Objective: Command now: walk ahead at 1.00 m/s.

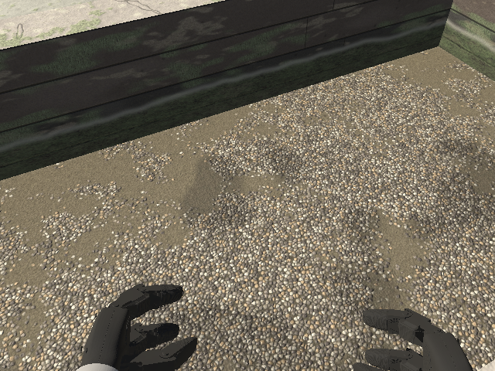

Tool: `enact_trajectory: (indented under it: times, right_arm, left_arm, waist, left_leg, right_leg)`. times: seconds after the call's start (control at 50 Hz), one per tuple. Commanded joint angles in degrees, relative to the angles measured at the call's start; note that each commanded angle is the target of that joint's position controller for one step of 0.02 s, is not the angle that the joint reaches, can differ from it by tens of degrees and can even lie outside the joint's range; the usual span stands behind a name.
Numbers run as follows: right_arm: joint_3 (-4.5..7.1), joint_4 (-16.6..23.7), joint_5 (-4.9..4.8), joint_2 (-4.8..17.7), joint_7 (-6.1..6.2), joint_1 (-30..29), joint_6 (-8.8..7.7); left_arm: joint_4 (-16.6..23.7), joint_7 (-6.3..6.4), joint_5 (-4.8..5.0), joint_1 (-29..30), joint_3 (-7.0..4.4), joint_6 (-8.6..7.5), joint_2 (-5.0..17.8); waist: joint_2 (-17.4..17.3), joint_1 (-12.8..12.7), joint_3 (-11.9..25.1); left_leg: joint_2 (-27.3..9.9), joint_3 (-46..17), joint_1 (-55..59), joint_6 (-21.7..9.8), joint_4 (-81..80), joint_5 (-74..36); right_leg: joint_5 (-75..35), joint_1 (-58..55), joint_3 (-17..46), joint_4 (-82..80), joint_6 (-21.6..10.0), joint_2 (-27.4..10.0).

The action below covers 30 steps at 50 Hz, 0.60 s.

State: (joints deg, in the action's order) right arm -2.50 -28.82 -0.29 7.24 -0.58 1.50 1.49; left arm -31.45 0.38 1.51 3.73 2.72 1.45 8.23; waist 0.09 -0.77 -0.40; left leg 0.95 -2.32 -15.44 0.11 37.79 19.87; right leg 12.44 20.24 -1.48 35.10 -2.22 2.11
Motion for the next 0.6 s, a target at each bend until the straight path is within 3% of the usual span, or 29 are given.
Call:
enact_trajectory:
  times: [0.02,0.04,0.06,0.08,0.1,0.14,0.16,0.18,0.2,0.22,0.24,0.28,0.3,0.32,0.34,0.38,0.4,0.42,0.44,0.48,0.5,0.52,0.54,0.58,0.6]
  right_arm:
    - [0.99,6.19,-0.33,3.01,0.05,-7.06,-1.38]
    - [0.87,7.09,0.18,3.93,0.05,-9.47,-0.70]
    - [1.21,7.51,0.30,4.58,0.04,-10.52,-0.49]
    - [1.32,6.69,-0.36,3.50,0.20,-7.93,-1.20]
    - [1.00,6.40,-0.47,2.81,0.07,-7.07,-1.32]
    - [0.91,5.99,-0.17,2.46,-0.02,-6.72,-1.47]
    - [0.91,5.89,-0.07,2.46,-0.05,-6.57,-1.45]
    - [0.75,6.83,0.48,3.39,-0.08,-9.07,-0.70]
    - [1.10,7.20,0.63,4.13,-0.06,-9.84,-0.46]
    - [1.25,6.46,-0.12,3.28,0.11,-7.47,-1.15]
    - [0.96,6.28,-0.38,2.77,0.03,-6.84,-1.33]
    - [0.89,6.03,-0.26,2.61,-0.02,-7.10,-1.52]
    - [0.81,7.06,0.20,3.67,-0.02,-9.77,-0.77]
    - [1.13,7.44,0.38,4.31,-0.05,-10.55,-0.46]
    - [1.23,6.62,-0.24,3.30,0.10,-7.91,-1.15]
    - [0.87,6.13,-0.31,2.56,-0.04,-7.00,-1.42]
    - [0.80,7.10,0.18,3.50,-0.04,-9.72,-0.78]
    - [1.13,7.49,0.32,4.12,-0.04,-10.55,-0.50]
    - [1.21,6.63,-0.27,3.04,0.07,-7.84,-1.12]
    - [0.85,6.07,-0.23,2.30,-0.08,-6.73,-1.38]
    - [0.76,7.02,0.29,3.24,-0.08,-9.45,-0.76]
    - [1.09,7.39,0.43,3.90,-0.07,-10.31,-0.49]
    - [1.19,6.56,-0.21,2.92,0.05,-7.69,-1.12]
    - [0.82,6.05,-0.23,2.24,-0.09,-6.76,-1.38]
    - [0.74,7.01,0.28,3.24,-0.08,-9.57,-0.76]
  left_arm:
    - [6.27,0.35,-0.12,8.53,-1.11,-1.35,3.77]
    - [6.72,-0.43,0.03,11.04,-0.90,-1.09,2.59]
    - [6.44,-0.66,-0.44,9.52,-0.69,-1.21,1.83]
    - [5.77,0.20,-0.58,6.75,-0.92,-1.63,2.89]
    - [5.97,0.39,-0.32,8.21,-1.14,-1.57,3.85]
    - [6.60,0.43,0.03,9.48,-1.15,-1.36,4.27]
    - [6.81,0.43,0.19,9.72,-1.12,-1.18,4.28]
    - [7.06,-0.40,0.47,11.71,-0.76,-0.89,2.63]
    - [6.73,-0.63,-0.07,9.82,-0.56,-1.01,1.66]
    - [5.98,0.23,-0.36,6.73,-0.82,-1.50,2.79]
    - [6.12,0.40,-0.22,8.07,-1.15,-1.52,3.87]
    - [6.67,0.42,0.02,9.11,-1.18,-1.35,4.12]
    - [6.95,-0.41,0.24,11.14,-0.84,-1.02,2.62]
    - [6.67,-0.64,-0.22,9.49,-0.60,-1.07,1.67]
    - [5.95,0.23,-0.44,6.59,-0.83,-1.55,2.74]
    - [6.46,0.47,-0.11,8.72,-1.17,-1.48,4.02]
    - [6.77,-0.39,0.03,11.04,-0.87,-1.21,2.60]
    - [6.54,-0.61,-0.34,9.46,-0.63,-1.21,1.73]
    - [5.95,0.27,-0.41,6.78,-0.83,-1.58,2.86]
    - [6.53,0.50,0.00,8.94,-1.15,-1.45,4.17]
    - [6.85,-0.36,0.15,11.30,-0.84,-1.16,2.66]
    - [6.61,-0.59,-0.23,9.59,-0.59,-1.16,1.69]
    - [6.01,0.28,-0.33,6.78,-0.81,-1.55,2.87]
    - [6.58,0.51,0.04,8.89,-1.16,-1.43,4.17]
    - [6.89,-0.37,0.18,11.21,-0.84,-1.14,2.62]
  waist:
    - [0.01,0.25,7.74]
    - [-1.83,-0.64,3.73]
    - [-3.70,-1.47,5.41]
    - [-1.50,-0.42,10.65]
    - [0.84,0.30,8.71]
    - [2.34,0.79,7.74]
    - [2.39,0.94,7.11]
    - [-0.45,-0.08,3.39]
    - [-3.13,-1.08,5.52]
    - [-1.54,-0.25,10.71]
    - [0.40,0.35,8.74]
    - [1.04,0.49,7.50]
    - [-1.49,-0.53,3.45]
    - [-3.67,-1.39,5.20]
    - [-1.66,-0.40,10.57]
    - [1.28,0.46,8.09]
    - [-0.81,-0.51,4.04]
    - [-2.81,-1.31,5.62]
    - [-0.69,-0.23,10.61]
    - [2.22,0.71,8.20]
    - [-0.15,-0.25,4.10]
    - [-2.50,-1.15,5.79]
    - [-0.59,-0.15,10.74]
    - [1.96,0.69,8.16]
    - [-0.59,-0.32,4.04]
  left_leg:
    - [-3.07,-3.92,4.12,-0.67,-5.85,-0.26]
    - [-4.25,-5.84,1.44,-1.12,-7.54,-4.68]
    - [-5.21,-7.22,1.30,-1.47,-8.29,-5.20]
    - [-3.78,-5.06,4.45,-0.75,-6.89,0.12]
    - [-2.84,-3.53,4.49,-0.47,-5.63,-0.52]
    - [-2.10,-2.31,5.82,-0.29,-3.77,-2.59]
    - [-1.95,-2.09,5.96,-0.22,-3.27,-3.00]
    - [-3.15,-4.12,3.39,-0.60,-5.16,-7.00]
    - [-4.46,-6.16,2.86,-1.11,-6.56,-7.07]
    - [-3.59,-4.74,5.20,-0.72,-5.95,-0.37]
    - [-2.90,-3.73,4.54,-0.59,-5.48,-0.19]
    - [-2.47,-3.18,4.75,-0.52,-4.59,-1.46]
    - [-3.57,-5.05,1.91,-0.82,-6.25,-5.79]
    - [-4.72,-6.77,1.62,-1.22,-7.30,-6.01]
    - [-3.67,-5.08,4.55,-0.71,-6.38,0.09]
    - [-2.54,-3.32,4.65,-0.49,-4.84,-0.95]
    - [-3.46,-4.89,2.06,-0.78,-6.16,-5.66]
    - [-4.27,-6.18,1.87,-1.01,-6.80,-6.09]
    - [-3.18,-4.35,5.06,-0.44,-5.51,-0.77]
    - [-2.10,-2.56,5.54,-0.26,-3.74,-1.98]
    - [-3.02,-4.21,2.87,-0.55,-5.21,-6.50]
    - [-3.96,-5.73,2.51,-0.85,-6.05,-6.76]
    - [-3.01,-4.13,5.41,-0.38,-5.00,-1.03]
    - [-2.10,-2.63,5.38,-0.28,-3.67,-1.76]
    - [-3.11,-4.43,2.54,-0.60,-5.32,-6.28]
  right_leg:
    - [2.50,0.84,4.95,-8.52,1.72,-5.48]
    - [-1.26,2.59,2.98,-5.27,1.35,-4.62]
    - [-3.00,1.15,2.47,-4.51,1.35,-4.42]
    - [0.00,-1.86,3.99,-7.08,1.73,-5.18]
    - [2.44,0.14,4.89,-8.44,1.69,-5.58]
    - [5.22,2.27,6.36,-10.55,1.40,-6.34]
    - [5.81,3.23,6.63,-11.12,1.43,-6.47]
    - [0.88,4.84,4.01,-7.36,1.18,-5.36]
    - [-1.48,2.68,2.85,-5.50,1.29,-4.70]
    - [1.03,-0.71,4.12,-7.68,1.73,-5.32]
    - [2.82,0.54,4.70,-8.42,1.77,-5.57]
    - [4.36,1.79,5.66,-9.63,1.56,-6.11]
    - [-0.23,3.50,3.36,-6.17,1.30,-5.17]
    - [-2.13,2.05,2.47,-4.87,1.35,-4.71]
    - [0.65,-1.12,3.85,-7.28,1.73,-5.36]
    - [3.88,1.21,5.19,-9.16,1.59,-5.97]
    - [-0.52,2.92,3.26,-6.03,1.20,-5.27]
    - [-2.29,1.65,2.54,-5.13,1.29,-4.93]
    - [1.34,-0.67,4.22,-7.92,1.61,-5.72]
    - [5.16,2.08,5.73,-10.11,1.47,-6.38]
    - [0.41,3.74,3.60,-6.78,1.13,-5.56]
    - [-1.61,2.23,2.70,-5.55,1.24,-5.10]
    - [1.94,-0.24,4.30,-8.22,1.60,-5.87]
    - [5.37,2.24,5.61,-10.07,1.52,-6.43]
    - [0.50,3.75,3.42,-6.52,1.18,-5.55]
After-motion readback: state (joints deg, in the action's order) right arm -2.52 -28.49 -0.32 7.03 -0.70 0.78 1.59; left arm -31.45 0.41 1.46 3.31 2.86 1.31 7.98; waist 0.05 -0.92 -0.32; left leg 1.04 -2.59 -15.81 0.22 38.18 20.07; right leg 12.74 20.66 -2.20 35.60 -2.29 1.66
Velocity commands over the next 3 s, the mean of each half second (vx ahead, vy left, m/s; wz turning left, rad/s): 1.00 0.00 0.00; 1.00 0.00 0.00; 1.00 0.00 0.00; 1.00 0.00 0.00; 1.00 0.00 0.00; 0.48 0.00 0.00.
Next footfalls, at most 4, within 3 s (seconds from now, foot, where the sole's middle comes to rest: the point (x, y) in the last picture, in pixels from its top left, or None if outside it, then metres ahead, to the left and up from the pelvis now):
none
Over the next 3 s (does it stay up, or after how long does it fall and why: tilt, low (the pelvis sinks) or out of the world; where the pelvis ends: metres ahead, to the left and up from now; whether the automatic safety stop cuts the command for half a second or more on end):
stays up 0.01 -0.01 0.01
